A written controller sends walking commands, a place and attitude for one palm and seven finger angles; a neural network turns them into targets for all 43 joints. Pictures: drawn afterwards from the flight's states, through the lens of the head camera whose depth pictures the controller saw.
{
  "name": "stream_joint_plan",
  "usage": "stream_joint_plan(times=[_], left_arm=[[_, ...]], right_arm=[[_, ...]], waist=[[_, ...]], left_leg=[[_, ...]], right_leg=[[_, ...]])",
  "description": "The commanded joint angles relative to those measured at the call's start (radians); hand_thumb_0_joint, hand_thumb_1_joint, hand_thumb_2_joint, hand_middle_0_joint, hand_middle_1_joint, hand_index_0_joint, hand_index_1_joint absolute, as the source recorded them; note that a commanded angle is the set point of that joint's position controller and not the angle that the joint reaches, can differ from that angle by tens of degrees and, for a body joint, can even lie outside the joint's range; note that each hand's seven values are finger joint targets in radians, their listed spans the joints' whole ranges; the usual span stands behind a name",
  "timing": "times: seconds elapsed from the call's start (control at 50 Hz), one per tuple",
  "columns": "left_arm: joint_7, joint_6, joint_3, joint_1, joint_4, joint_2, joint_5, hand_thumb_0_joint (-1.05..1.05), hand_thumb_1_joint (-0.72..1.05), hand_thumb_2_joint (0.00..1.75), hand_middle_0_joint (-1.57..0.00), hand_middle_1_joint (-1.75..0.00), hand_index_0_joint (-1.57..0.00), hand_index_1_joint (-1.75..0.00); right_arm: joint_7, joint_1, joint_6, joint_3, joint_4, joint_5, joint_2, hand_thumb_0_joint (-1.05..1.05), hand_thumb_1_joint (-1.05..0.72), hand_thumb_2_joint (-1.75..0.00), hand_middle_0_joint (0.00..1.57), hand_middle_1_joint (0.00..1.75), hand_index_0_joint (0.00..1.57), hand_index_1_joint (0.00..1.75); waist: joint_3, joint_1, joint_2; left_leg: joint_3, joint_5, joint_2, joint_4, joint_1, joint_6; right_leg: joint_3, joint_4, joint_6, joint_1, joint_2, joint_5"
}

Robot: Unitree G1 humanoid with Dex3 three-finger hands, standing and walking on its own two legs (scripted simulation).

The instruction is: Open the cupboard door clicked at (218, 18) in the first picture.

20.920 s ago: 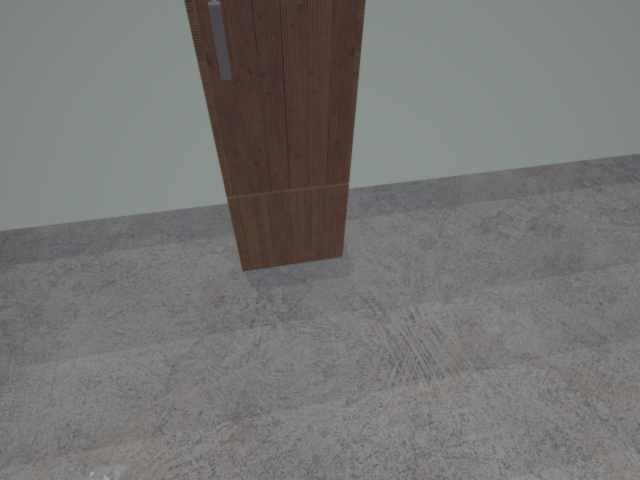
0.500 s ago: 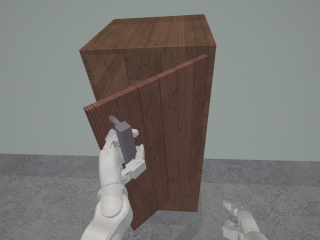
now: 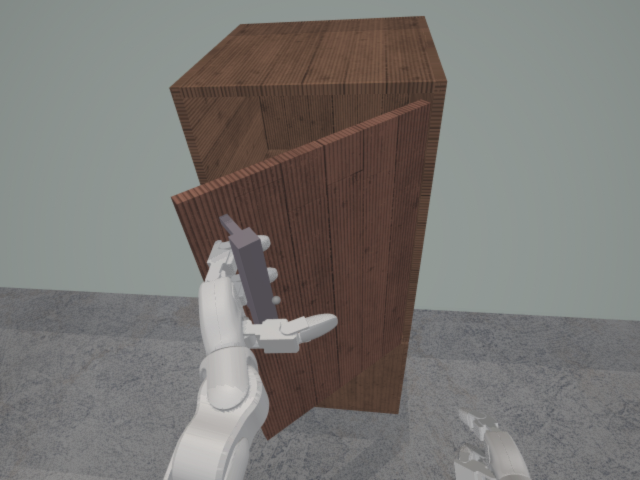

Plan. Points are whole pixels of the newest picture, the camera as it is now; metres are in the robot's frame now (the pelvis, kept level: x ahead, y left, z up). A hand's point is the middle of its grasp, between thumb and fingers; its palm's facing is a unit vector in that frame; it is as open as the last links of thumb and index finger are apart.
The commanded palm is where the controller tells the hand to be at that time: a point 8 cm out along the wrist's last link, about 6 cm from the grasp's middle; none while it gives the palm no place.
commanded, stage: open thumb and fingers to let go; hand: left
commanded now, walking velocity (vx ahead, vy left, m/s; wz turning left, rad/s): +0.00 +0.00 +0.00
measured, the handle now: (248, 277) +0.31 +0.11 +0.14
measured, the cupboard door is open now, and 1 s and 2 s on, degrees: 42 46 43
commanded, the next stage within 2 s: slide the hand sideways off the handle in 0.30 s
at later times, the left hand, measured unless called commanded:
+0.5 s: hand (268, 311) +0.26 +0.08 +0.15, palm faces +0.06 -1.00 -0.02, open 15.3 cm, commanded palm +0.22 +0.11 +0.14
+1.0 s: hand (250, 347) +0.21 +0.09 +0.15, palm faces -0.14 -0.99 +0.02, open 16.1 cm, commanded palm +0.18 +0.16 +0.14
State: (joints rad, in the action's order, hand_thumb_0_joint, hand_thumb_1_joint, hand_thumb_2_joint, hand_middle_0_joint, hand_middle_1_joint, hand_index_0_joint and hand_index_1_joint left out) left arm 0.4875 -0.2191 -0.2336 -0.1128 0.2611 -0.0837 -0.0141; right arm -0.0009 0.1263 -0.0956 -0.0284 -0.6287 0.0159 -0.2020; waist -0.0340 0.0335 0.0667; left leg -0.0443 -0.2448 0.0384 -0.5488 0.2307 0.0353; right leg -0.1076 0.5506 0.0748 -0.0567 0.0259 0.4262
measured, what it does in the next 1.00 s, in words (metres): shifts its weight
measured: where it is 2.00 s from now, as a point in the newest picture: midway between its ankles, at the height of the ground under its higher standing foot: outside the picture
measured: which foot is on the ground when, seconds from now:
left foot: down 0.00-1.00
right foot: down 0.00-1.00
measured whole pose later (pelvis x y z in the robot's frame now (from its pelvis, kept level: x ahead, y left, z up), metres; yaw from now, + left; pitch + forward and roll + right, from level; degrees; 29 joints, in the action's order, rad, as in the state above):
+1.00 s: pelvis -0.03 +0.05 +0.00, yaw -3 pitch -5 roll +0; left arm 0.12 -0.16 -0.25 -0.20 0.33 0.06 -0.09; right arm 0.00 0.15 -0.13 -0.07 -0.51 -0.01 -0.19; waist -0.02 0.01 0.05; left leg 0.02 -0.21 0.04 -0.55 0.25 0.01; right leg -0.05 0.53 0.02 -0.09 0.01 0.35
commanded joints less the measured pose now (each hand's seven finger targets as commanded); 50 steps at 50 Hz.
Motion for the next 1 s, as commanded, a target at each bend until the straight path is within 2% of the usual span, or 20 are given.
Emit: stream_joint_plan(times=[0.0,0.06,0.12,0.16,0.26,0.38,0.4,0.42,0.44,0.46,0.5,0.54,0.58,0.64,0.66,0.7,0.76,0.8,0.88,0.98], left_arm=[[0.01,0.059,-0.013,0.258,0.212,-0.073,0.028,0.0,-0.5,0.3,-0.26,-0.95,-0.26,-0.95],[0.016,0.051,-0.023,0.237,0.212,-0.083,0.033,0.0,-0.5,0.3,-0.23,-0.8,-0.23,-0.8],[0.029,0.043,-0.045,0.29,0.205,-0.113,0.032,0.0,-0.5,0.3,-0.21,-0.65,-0.21,-0.65],[0.038,0.033,-0.031,0.287,0.179,-0.1,0.035,0.0,-0.5,0.3,-0.19,-0.55,-0.19,-0.55],[0.061,0.015,-0.045,0.321,0.162,-0.132,0.036,0.0,-0.5,0.3,-0.15,-0.3,-0.15,-0.3],[0.091,-0.003,-0.067,0.389,0.131,-0.163,0.04,0.0,-0.5,0.3,-0.15,-0.3,-0.15,-0.3],[-0.141,0.051,-0.282,0.369,0.167,-0.085,0.127,0.0,-0.5,0.3,-0.15,-0.3,-0.15,-0.3],[-0.26,0.099,-0.209,0.388,0.213,-0.019,0.074,0.0,-0.5,0.3,-0.15,-0.3,-0.15,-0.3],[-0.35,0.131,-0.195,0.404,0.259,0.035,0.051,0.0,-0.5,0.3,-0.15,-0.3,-0.15,-0.3],[-0.415,0.146,-0.187,0.39,0.263,0.044,0.022,0.0,-0.5,0.3,-0.15,-0.3,-0.15,-0.3],[-0.46,0.152,-0.14,0.331,0.249,0.04,-0.041,0.0,-0.5,0.3,-0.15,-0.3,-0.15,-0.3],[-0.433,0.132,-0.102,0.333,0.209,0.018,-0.082,0.0,-0.5,0.3,-0.15,-0.3,-0.15,-0.3],[-0.377,0.114,-0.033,0.329,0.175,0.047,-0.097,0.0,-0.5,0.3,-0.15,-0.3,-0.15,-0.3],[-0.314,0.111,-0.001,0.298,0.197,0.066,-0.069,0.0,-0.5,0.3,-0.15,-0.3,-0.15,-0.3],[-0.305,0.11,0.014,0.28,0.199,0.088,-0.057,0.0,-0.5,0.3,-0.15,-0.3,-0.15,-0.3],[-0.296,0.112,0.002,0.295,0.208,0.08,-0.043,0.0,-0.5,0.3,-0.15,-0.3,-0.15,-0.3],[-0.299,0.112,0.03,0.218,0.215,0.11,-0.04,0.0,-0.5,0.3,-0.15,-0.3,-0.15,-0.3],[-0.308,0.115,0.038,0.209,0.239,0.118,-0.045,0.0,-0.5,0.3,-0.15,-0.3,-0.15,-0.3],[-0.337,0.12,0.041,0.146,0.281,0.123,-0.057,0.0,-0.5,0.3,-0.15,-0.3,-0.15,-0.3],[-0.368,0.127,0.083,0.076,0.339,0.167,-0.078,0.0,-0.5,0.3,-0.15,-0.3,-0.15,-0.3]], right_arm=[[0.003,-0.209,0.056,0.023,0.183,0.005,-0.051,0.0,-0.9,-0.9,0.2,0.3,0.2,0.3],[-0.006,-0.203,0.051,0.024,0.183,0.003,-0.05,0.0,-0.9,-0.9,0.2,0.3,0.2,0.3],[-0.01,-0.209,0.05,0.023,0.186,0.004,-0.049,0.0,-0.9,-0.9,0.2,0.3,0.2,0.3],[-0.013,-0.215,0.048,0.023,0.178,0.003,-0.05,0.0,-0.9,-0.9,0.2,0.3,0.2,0.3],[-0.021,-0.226,0.046,0.026,0.174,0.003,-0.047,0.0,-0.9,-0.9,0.2,0.3,0.2,0.3],[-0.035,-0.242,0.045,0.027,0.157,0.003,-0.049,0.0,-0.9,-0.9,0.2,0.3,0.2,0.3],[-0.045,-0.16,0.022,0.029,0.17,0.01,-0.095,0.0,-0.9,-0.9,0.2,0.3,0.2,0.3],[-0.033,-0.152,0.018,0.035,0.215,-0.01,-0.079,0.0,-0.9,-0.9,0.2,0.3,0.2,0.3],[-0.019,-0.157,0.018,0.029,0.242,-0.015,-0.078,0.0,-0.9,-0.9,0.2,0.3,0.2,0.3],[-0.009,-0.143,0.022,0.023,0.258,-0.022,-0.072,0.0,-0.9,-0.9,0.2,0.3,0.2,0.3],[0.001,-0.146,0.041,0.01,0.286,-0.033,-0.06,0.0,-0.9,-0.9,0.2,0.3,0.2,0.3],[0.007,-0.163,0.055,0.0,0.287,-0.038,-0.06,0.0,-0.9,-0.9,0.2,0.3,0.2,0.3],[0.01,-0.18,0.058,-0.008,0.278,-0.034,-0.064,0.0,-0.9,-0.9,0.2,0.3,0.2,0.3],[0.004,-0.189,0.055,-0.005,0.283,-0.025,-0.059,0.0,-0.9,-0.9,0.2,0.3,0.2,0.3],[0.001,-0.187,0.049,-0.005,0.282,-0.023,-0.061,0.0,-0.9,-0.9,0.2,0.3,0.2,0.3],[-0.004,-0.194,0.04,-0.007,0.286,-0.023,-0.056,0.0,-0.9,-0.9,0.2,0.3,0.2,0.3],[-0.006,-0.198,0.027,-0.007,0.294,-0.022,-0.056,0.0,-0.9,-0.9,0.2,0.3,0.2,0.3],[-0.002,-0.206,0.023,-0.007,0.304,-0.023,-0.055,0.0,-0.9,-0.9,0.2,0.3,0.2,0.3],[0.002,-0.203,0.024,-0.006,0.313,-0.026,-0.058,0.0,-0.9,-0.9,0.2,0.3,0.2,0.3],[0.01,-0.185,0.042,-0.002,0.319,-0.027,-0.067,0.0,-0.9,-0.9,0.2,0.3,0.2,0.3]], waist=[[-0.105,0.007,-0.172],[-0.116,0.011,-0.154],[-0.111,0.001,-0.16],[-0.095,0.008,-0.152],[-0.111,0.008,-0.137],[-0.116,0.006,-0.108],[-0.066,-0.096,-0.149],[-0.144,-0.06,-0.134],[-0.204,-0.053,-0.079],[-0.21,-0.056,-0.037],[-0.185,-0.041,-0.063],[-0.111,-0.037,-0.102],[-0.062,-0.02,-0.12],[-0.092,-0.002,-0.14],[-0.099,0.01,-0.117],[-0.079,0.001,-0.089],[-0.071,0.016,-0.08],[-0.052,0.011,-0.104],[-0.038,0.005,-0.088],[-0.049,0.001,-0.107]], left_leg=[[0.026,0.245,-0.053,-0.027,-0.149,-0.058],[0.029,0.26,-0.051,-0.028,-0.149,-0.056],[0.029,0.249,-0.052,-0.031,-0.15,-0.056],[0.029,0.24,-0.049,-0.031,-0.145,-0.055],[0.029,0.245,-0.041,-0.03,-0.156,-0.052],[0.016,0.206,-0.03,-0.019,-0.153,-0.045],[0.018,0.242,-0.043,0.0,-0.188,-0.068],[0.021,0.258,-0.04,-0.002,-0.188,-0.075],[0.028,0.264,-0.043,-0.003,-0.211,-0.077],[0.028,0.261,-0.041,-0.003,-0.228,-0.076],[0.019,0.202,-0.036,0.013,-0.204,-0.07],[0.008,0.117,-0.031,0.033,-0.165,-0.064],[-0.001,0.042,-0.03,0.058,-0.129,-0.057],[0.017,0.045,-0.032,0.059,-0.138,-0.06],[0.023,0.048,-0.033,0.063,-0.137,-0.058],[0.029,0.032,-0.032,0.067,-0.133,-0.055],[0.04,0.04,-0.033,0.07,-0.127,-0.055],[0.049,0.033,-0.033,0.069,-0.125,-0.058],[0.053,0.038,-0.031,0.07,-0.13,-0.058],[0.054,0.062,-0.032,0.061,-0.138,-0.064]], right_leg=[[0.098,-0.123,-0.088,-0.135,-0.085,-0.611],[0.083,-0.107,-0.083,-0.129,-0.077,-0.628],[0.075,-0.107,-0.08,-0.151,-0.071,-0.581],[0.071,-0.116,-0.072,-0.162,-0.065,-0.533],[0.049,-0.106,-0.055,-0.179,-0.048,-0.459],[0.032,-0.099,-0.037,-0.213,-0.032,-0.322],[0.064,-0.067,-0.046,-0.249,-0.024,-0.413],[0.057,-0.051,-0.042,-0.201,-0.023,-0.47],[0.062,-0.041,-0.039,-0.176,-0.026,-0.491],[0.055,-0.041,-0.037,-0.185,-0.027,-0.479],[0.038,-0.056,-0.039,-0.198,-0.019,-0.395],[0.027,-0.088,-0.047,-0.238,-0.011,-0.275],[0.023,-0.11,-0.048,-0.254,-0.008,-0.164],[0.036,-0.125,-0.047,-0.24,-0.008,-0.137],[0.039,-0.127,-0.044,-0.228,-0.009,-0.136],[0.044,-0.132,-0.042,-0.237,-0.01,-0.116],[0.053,-0.152,-0.04,-0.221,-0.009,-0.117],[0.061,-0.168,-0.045,-0.228,-0.012,-0.102],[0.062,-0.178,-0.047,-0.234,-0.011,-0.102],[0.064,-0.176,-0.054,-0.228,-0.009,-0.14]])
